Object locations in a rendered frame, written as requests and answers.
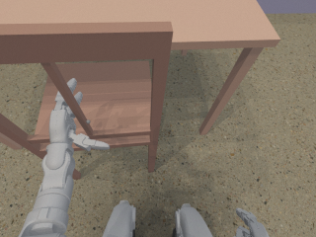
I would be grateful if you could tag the left robot forearm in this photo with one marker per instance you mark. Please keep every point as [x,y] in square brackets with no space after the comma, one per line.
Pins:
[49,214]

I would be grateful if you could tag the right robot thigh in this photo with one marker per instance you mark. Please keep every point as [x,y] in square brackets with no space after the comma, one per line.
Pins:
[189,223]

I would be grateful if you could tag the left robot hand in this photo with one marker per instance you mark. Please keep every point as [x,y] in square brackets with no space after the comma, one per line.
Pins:
[62,119]

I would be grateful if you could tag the chair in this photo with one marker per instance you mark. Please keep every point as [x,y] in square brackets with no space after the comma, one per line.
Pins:
[121,101]

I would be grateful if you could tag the table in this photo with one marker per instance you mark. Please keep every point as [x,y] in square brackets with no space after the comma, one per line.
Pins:
[196,24]

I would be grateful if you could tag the right robot hand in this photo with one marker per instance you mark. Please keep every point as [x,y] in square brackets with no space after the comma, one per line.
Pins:
[256,229]

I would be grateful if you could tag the robot right shin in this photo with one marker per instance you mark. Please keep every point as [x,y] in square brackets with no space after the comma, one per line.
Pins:
[184,205]

